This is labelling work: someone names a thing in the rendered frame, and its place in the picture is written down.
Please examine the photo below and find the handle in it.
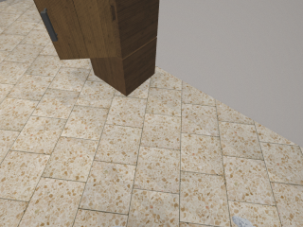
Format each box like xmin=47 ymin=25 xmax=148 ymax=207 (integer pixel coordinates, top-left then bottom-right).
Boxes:
xmin=40 ymin=8 xmax=58 ymax=42

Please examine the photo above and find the right robot hand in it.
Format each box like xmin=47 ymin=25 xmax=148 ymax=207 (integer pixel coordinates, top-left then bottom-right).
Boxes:
xmin=232 ymin=216 xmax=256 ymax=227

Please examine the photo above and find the cupboard door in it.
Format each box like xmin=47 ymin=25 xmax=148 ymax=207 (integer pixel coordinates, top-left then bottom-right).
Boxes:
xmin=33 ymin=0 xmax=117 ymax=61

